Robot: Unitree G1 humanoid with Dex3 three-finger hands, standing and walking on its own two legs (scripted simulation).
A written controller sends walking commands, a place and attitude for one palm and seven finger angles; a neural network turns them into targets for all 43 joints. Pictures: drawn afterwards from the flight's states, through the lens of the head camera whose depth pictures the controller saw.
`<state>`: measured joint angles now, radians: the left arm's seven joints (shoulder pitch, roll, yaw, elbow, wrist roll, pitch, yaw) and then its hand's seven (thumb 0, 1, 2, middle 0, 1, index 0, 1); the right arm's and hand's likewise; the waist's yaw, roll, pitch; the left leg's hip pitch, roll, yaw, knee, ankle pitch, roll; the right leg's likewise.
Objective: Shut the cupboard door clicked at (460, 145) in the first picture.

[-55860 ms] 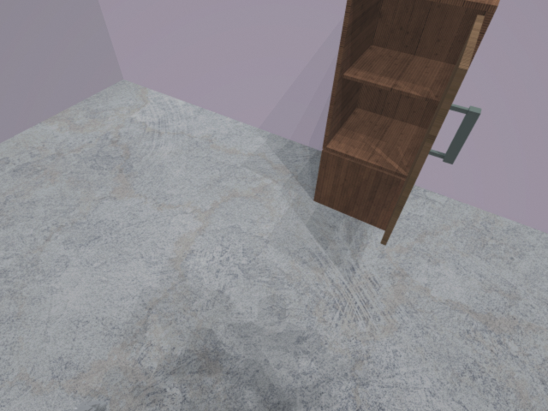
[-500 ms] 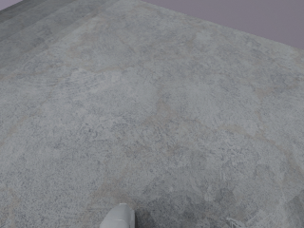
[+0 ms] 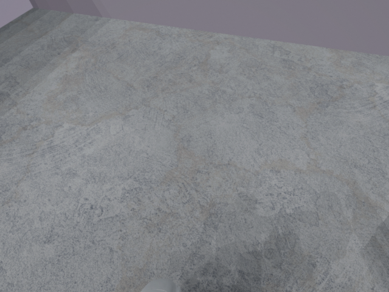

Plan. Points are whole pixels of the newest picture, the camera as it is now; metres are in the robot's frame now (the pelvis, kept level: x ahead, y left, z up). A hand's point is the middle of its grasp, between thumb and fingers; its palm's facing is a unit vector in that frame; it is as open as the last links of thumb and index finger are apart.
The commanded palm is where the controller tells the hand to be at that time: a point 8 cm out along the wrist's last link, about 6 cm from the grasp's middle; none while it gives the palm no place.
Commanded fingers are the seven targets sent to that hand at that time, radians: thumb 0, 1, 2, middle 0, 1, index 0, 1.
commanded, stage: turn to face it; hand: left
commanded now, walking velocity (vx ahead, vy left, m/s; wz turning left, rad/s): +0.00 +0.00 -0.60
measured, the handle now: out of the picture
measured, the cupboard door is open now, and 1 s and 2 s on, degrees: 28 28 28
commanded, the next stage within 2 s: none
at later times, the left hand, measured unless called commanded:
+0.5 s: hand (133, 245) +0.23 +0.19 -0.14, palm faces -0.31 -0.92 -0.25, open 7.3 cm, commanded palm none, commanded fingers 0.00 0.90 0.90 -0.20 -0.30 -0.20 -0.30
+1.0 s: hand (147, 248) +0.23 +0.16 -0.17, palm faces -0.53 -0.83 -0.19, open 7.3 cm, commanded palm none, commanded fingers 0.00 0.90 0.90 -0.20 -0.30 -0.20 -0.30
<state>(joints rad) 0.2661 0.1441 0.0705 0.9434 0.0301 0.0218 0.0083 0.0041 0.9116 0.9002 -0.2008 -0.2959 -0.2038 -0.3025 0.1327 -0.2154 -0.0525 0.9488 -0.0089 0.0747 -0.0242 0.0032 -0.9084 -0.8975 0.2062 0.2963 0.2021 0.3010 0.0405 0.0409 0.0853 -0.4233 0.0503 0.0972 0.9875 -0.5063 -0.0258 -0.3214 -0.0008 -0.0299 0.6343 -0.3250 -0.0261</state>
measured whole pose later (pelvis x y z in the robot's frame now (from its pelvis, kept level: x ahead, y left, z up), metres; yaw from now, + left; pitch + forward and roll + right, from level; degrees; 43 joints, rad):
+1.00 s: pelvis +0.05 +0.03 +0.01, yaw -36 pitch +1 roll -2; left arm 0.19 0.25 0.09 0.90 0.02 0.08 -0.02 0.01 0.91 0.90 -0.20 -0.30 -0.21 -0.30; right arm 0.18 -0.20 -0.01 0.84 -0.03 0.01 -0.03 0.00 -0.91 -0.90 0.21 0.30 0.20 0.30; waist 0.02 -0.05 0.09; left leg -0.30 0.07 0.09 0.60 -0.31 0.01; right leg -0.45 0.04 0.04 1.02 -0.51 0.04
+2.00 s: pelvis +0.05 +0.00 +0.00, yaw -68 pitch +1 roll -1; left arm 0.14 0.22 0.06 0.90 0.02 0.03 -0.02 0.01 0.91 0.90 -0.20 -0.30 -0.20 -0.30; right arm 0.26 -0.25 -0.04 0.94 -0.01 0.06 -0.02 0.00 -0.91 -0.90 0.21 0.30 0.20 0.30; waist -0.02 0.06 0.08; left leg -0.35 0.13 0.11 0.82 -0.50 -0.05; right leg -0.28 0.00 -0.05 0.60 -0.35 -0.02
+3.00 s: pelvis +0.02 -0.23 +0.01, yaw -76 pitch +1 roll -2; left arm 0.25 0.17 0.04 1.07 0.02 -0.04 0.01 0.00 0.93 0.90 -0.20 -0.30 -0.20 -0.30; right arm 0.19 -0.17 -0.02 0.99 -0.02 -0.02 -0.01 0.00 -0.91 -0.90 0.20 0.30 0.20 0.30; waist -0.01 0.01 0.04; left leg -0.40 0.06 0.11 0.65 -0.25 -0.01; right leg -0.12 0.03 -0.15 0.44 -0.34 -0.04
